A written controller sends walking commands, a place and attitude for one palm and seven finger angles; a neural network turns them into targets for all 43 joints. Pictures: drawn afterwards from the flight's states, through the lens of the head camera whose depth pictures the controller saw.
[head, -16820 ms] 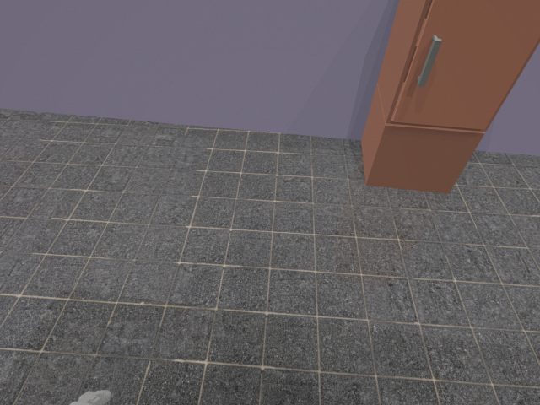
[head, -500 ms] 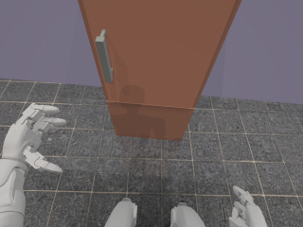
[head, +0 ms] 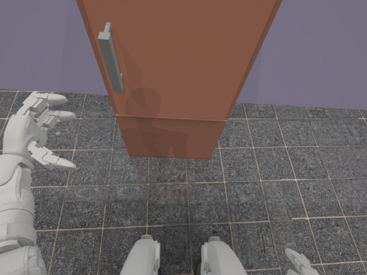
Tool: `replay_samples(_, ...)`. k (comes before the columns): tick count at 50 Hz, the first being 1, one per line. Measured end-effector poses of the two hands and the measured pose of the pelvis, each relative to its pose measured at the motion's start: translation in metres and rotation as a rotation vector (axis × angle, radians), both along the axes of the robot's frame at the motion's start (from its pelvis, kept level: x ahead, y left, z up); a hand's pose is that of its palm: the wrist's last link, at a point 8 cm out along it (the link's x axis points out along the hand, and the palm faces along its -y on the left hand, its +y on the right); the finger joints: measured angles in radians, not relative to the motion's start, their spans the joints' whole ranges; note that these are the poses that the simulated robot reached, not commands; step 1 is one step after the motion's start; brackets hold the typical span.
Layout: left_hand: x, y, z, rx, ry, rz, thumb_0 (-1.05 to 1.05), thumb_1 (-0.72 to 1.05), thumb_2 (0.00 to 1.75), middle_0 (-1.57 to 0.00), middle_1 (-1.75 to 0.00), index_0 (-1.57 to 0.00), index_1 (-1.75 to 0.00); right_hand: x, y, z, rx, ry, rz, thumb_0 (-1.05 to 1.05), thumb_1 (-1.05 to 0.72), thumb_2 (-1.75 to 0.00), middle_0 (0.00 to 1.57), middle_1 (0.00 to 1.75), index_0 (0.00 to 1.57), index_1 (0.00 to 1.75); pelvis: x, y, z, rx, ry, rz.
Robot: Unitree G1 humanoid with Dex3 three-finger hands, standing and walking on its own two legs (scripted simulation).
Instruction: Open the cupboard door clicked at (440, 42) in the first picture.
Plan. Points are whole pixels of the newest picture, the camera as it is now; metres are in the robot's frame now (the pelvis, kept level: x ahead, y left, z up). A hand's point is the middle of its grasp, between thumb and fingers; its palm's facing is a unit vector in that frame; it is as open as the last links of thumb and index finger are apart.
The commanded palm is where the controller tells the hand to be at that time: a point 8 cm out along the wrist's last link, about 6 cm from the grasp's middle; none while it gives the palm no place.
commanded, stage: move the hooked fingers beside the handle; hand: left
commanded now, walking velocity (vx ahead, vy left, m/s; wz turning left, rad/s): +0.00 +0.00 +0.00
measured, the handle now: (113, 60) +0.60 +0.20 +0.04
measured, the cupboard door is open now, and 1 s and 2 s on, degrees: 0 0 0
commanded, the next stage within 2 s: slide the fingers in behind the handle in 1.72 s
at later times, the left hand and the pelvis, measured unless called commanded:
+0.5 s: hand (73, 101) +0.46 +0.26 +0.05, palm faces +0.00 -1.00 -0.03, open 14.0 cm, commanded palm +0.45 +0.30 +0.04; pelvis +0.00 +0.00 -0.01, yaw -1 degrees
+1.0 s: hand (81, 76) +0.54 +0.26 +0.04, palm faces +0.00 -1.00 -0.02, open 14.0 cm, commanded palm +0.53 +0.29 +0.04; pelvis -0.01 +0.00 -0.03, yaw -2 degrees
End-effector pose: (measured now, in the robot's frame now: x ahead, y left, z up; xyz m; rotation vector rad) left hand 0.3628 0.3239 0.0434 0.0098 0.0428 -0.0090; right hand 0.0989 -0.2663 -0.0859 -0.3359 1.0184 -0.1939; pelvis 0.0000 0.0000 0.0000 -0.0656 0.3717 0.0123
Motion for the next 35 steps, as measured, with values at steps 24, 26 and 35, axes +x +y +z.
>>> replay_samples(24,0.074,-0.012,0.007,0.018,-0.022,0.011,-0.02,-0.50,0.30,-0.30,-1.20,-0.30,-1.20,-0.056,0.000,-0.014,-0.004,0.206,-0.080,0.01,-0.90,-0.90,0.21,0.30,0.21,0.30,-0.004,0.002,-0.008,-0.008,0.048,-0.008)
replay_samples(26,0.080,-0.014,0.008,0.022,-0.029,0.006,-0.02,-0.50,0.30,-0.30,-1.20,-0.30,-1.20,-0.061,-0.003,-0.016,-0.008,0.223,-0.087,0.01,-0.90,-0.90,0.21,0.30,0.21,0.30,-0.005,0.001,-0.009,-0.009,0.054,-0.008)
replay_samples(35,0.109,-0.014,0.009,0.012,-0.013,0.023,-0.02,-0.50,0.30,-0.30,-1.20,-0.30,-1.20,-0.082,-0.010,-0.019,-0.027,0.280,-0.122,0.01,-0.90,-0.90,0.21,0.30,0.21,0.30,-0.008,-0.003,-0.017,-0.014,0.086,-0.017)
